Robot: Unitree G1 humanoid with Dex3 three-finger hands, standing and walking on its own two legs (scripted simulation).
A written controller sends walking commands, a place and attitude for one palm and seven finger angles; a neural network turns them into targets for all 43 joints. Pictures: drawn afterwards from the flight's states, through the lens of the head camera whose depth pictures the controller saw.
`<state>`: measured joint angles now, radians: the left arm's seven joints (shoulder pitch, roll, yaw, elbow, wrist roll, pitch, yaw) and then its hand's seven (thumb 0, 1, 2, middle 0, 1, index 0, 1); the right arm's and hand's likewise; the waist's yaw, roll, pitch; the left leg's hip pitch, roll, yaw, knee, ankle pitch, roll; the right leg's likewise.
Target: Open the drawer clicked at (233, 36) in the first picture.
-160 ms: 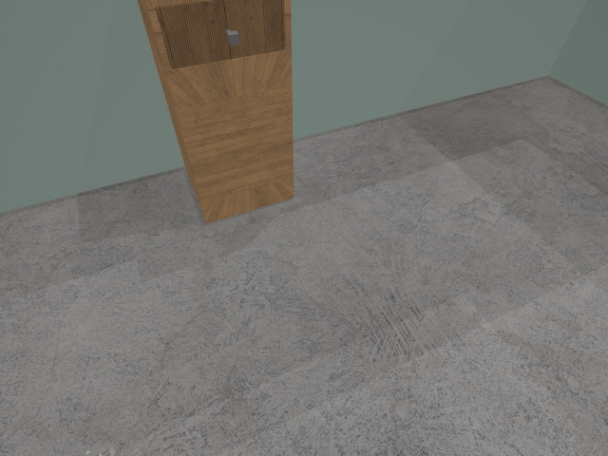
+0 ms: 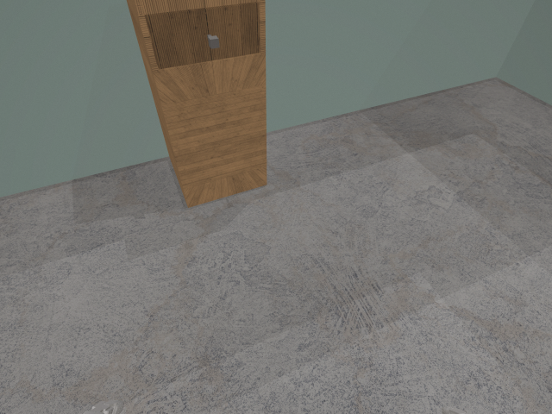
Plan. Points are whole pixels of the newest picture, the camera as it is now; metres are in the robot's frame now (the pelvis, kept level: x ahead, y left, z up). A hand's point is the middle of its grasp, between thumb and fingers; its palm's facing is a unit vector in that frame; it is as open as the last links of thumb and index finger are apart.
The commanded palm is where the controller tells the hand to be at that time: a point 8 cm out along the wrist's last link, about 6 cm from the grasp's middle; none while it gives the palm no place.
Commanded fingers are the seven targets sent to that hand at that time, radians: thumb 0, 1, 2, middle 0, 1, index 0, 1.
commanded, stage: stand and wait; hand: left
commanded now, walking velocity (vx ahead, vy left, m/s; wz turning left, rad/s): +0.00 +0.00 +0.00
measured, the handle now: (212, 40) +1.25 +0.30 +0.03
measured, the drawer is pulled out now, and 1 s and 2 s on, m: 0.00 0.00 0.00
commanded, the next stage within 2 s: look at it before walking up in 0.66 s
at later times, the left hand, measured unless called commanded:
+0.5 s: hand out of the picture +0.06 +0.24 -0.15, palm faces -0.02 -0.94 -0.33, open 7.4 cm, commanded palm none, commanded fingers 0.00 0.90 0.90 -0.20 -0.30 -0.20 -0.30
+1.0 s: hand out of the picture +0.07 +0.23 -0.15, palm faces -0.03 -0.95 -0.32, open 7.4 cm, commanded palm none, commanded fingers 0.00 0.90 0.90 -0.20 -0.30 -0.20 -0.30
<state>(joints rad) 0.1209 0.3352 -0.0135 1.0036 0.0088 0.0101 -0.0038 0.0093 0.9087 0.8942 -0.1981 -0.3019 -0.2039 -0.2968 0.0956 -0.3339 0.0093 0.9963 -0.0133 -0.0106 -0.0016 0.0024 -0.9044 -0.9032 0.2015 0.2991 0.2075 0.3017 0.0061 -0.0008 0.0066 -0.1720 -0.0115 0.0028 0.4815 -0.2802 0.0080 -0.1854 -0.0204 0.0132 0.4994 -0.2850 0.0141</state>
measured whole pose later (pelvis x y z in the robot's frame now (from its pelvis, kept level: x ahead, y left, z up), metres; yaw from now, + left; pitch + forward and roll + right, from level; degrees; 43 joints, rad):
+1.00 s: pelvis -0.01 -0.01 +0.01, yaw +0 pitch -2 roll +0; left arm 0.13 0.34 -0.01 1.08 0.01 0.00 -0.01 0.01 0.91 0.89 -0.20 -0.30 -0.20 -0.30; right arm 0.11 -0.34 0.01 1.11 -0.01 -0.01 0.00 0.00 -0.90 -0.90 0.20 0.30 0.21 0.30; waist 0.00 -0.01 0.03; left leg -0.14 0.01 0.00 0.38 -0.21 -0.01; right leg -0.15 0.00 0.01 0.40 -0.22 0.00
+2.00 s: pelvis +0.13 -0.03 +0.00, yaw -13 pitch +1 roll +0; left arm 0.46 0.13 0.03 1.08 0.03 -0.05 -0.01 0.01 0.91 0.89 -0.20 -0.30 -0.20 -0.30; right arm 0.16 -0.19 -0.05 0.99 -0.02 -0.02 0.02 0.01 -0.91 -0.90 0.20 0.30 0.20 0.30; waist 0.03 0.00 0.03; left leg -0.59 0.12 0.08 0.94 -0.23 -0.05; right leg -0.06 0.03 0.03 0.37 -0.33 -0.03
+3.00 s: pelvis +0.51 -0.14 +0.00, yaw -37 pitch -1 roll -2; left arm 0.32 0.21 0.07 1.05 0.02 -0.03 -0.01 0.00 0.93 0.89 -0.20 -0.30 -0.20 -0.30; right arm 0.19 -0.17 -0.05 0.96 -0.02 -0.04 0.02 0.00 -0.91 -0.90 0.20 0.30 0.20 0.30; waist 0.02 0.01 0.02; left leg -0.42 0.13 0.12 0.65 -0.23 -0.04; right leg -0.13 0.01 -0.04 0.48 -0.33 -0.01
